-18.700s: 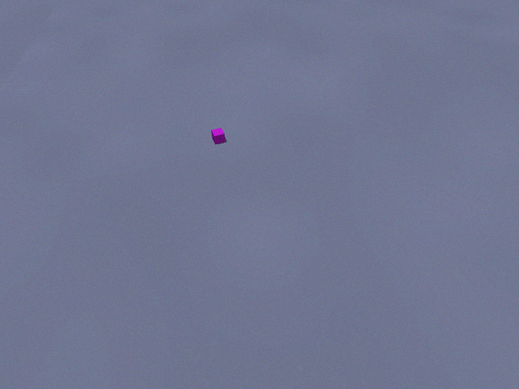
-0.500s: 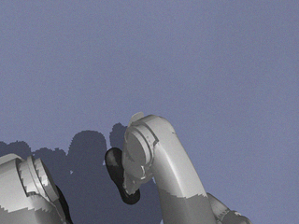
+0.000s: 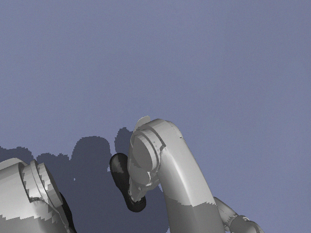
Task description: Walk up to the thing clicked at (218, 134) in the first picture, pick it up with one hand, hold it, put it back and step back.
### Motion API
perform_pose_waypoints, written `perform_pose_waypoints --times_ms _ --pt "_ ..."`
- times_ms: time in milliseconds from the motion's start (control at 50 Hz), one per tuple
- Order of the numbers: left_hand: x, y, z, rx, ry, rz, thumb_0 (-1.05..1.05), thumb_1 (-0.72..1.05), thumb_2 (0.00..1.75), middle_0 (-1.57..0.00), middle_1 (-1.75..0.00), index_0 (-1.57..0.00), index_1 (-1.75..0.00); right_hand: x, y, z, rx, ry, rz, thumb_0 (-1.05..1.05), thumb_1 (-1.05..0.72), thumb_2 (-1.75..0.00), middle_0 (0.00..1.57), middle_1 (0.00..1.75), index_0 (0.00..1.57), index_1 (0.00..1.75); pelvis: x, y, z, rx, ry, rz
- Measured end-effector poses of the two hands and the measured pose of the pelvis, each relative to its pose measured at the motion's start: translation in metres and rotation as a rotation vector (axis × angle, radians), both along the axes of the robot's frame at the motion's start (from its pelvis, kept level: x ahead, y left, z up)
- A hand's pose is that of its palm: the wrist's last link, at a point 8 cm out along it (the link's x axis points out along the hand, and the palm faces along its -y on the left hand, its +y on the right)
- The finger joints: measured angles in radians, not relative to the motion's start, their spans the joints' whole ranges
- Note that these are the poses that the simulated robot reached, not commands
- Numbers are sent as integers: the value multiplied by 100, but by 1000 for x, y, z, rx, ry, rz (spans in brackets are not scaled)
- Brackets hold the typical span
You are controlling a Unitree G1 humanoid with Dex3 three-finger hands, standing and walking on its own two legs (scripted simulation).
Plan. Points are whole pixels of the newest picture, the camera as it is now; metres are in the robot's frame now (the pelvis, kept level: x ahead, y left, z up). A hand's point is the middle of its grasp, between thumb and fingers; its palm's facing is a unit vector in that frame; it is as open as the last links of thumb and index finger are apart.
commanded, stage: close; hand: left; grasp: from above
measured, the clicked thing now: out of the picture +0.44 +0.35 -0.27
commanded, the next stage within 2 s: settle in 1.00 s
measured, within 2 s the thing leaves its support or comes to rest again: leaves its support in 1.38 s
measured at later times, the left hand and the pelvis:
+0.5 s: hand out of the picture +0.43 +0.34 -0.25, palm faces -0.44 -0.15 -0.89, open 9.6 cm; pelvis +0.00 +0.00 +0.00, yaw +0 degrees
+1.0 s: hand out of the picture +0.43 +0.35 -0.25, palm faces -0.44 -0.15 -0.89, open 9.4 cm; pelvis +0.00 +0.00 +0.00, yaw +0 degrees
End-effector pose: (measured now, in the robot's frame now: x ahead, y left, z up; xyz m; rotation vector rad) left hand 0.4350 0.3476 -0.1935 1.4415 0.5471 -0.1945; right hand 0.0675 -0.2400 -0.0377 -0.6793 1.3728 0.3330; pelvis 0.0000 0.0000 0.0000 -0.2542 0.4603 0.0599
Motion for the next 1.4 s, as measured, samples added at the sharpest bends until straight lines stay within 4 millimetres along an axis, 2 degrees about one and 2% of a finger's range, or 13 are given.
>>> perform_pose_waypoints --times_ms 360,540,1280,1400 --pt "2 -2 -1 -4 8 11 0 11 59 -39 -90 -49 -78 -10 -3 2 -1 23 -13 0 -90 -90 20 30 20 30 -1 -1 0 2 -4 -3" --pt "2 -1 3 -7 -10 14 0 14 51 -45 -89 -56 -76 -8 -3 3 -7 12 -15 0 -90 -90 20 30 20 30 -1 0 1 -1 -2 -4" --pt "5 2 6 -4 -5 17 0 7 53 -61 -75 -69 -64 -4 -3 1 -10 6 -12 0 -91 -90 20 30 20 30 -1 -1 1 1 -2 -2" --pt "5 5 13 -8 -19 23 0 5 53 -63 -73 -71 -62 -6 -3 2 -16 3 -37 0 -91 -90 20 30 20 30 0 -1 2 1 13 2"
